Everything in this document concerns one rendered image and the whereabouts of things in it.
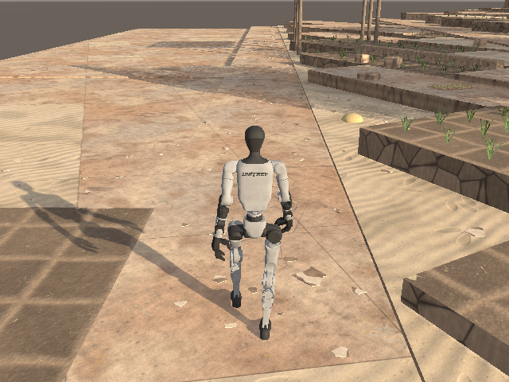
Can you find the robot torso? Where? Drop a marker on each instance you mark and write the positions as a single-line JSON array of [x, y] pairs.
[[254, 192]]

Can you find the left robot hand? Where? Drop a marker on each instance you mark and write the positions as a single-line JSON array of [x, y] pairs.
[[216, 247]]

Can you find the robot left upper arm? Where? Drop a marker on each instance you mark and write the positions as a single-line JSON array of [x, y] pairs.
[[227, 182]]

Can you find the humanoid robot head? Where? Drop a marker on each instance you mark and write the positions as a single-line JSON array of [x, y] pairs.
[[254, 137]]

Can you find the robot right forearm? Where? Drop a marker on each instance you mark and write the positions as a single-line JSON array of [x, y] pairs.
[[287, 208]]

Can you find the right robot hand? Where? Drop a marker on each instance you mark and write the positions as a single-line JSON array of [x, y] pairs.
[[282, 221]]

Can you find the robot right upper arm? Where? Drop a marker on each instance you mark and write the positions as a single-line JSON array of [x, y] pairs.
[[282, 180]]

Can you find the robot left forearm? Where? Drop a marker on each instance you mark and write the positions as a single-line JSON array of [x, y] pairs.
[[221, 219]]

